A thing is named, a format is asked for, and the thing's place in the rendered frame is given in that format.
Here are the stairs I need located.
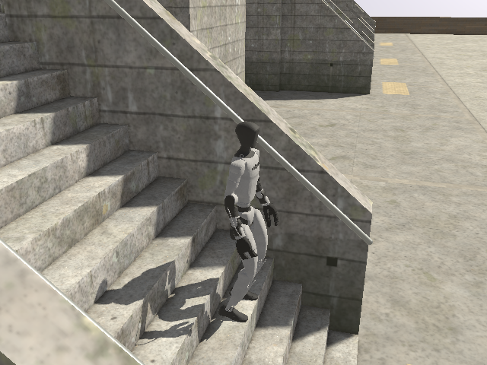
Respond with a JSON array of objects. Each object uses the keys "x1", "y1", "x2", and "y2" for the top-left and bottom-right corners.
[{"x1": 0, "y1": 14, "x2": 358, "y2": 365}]

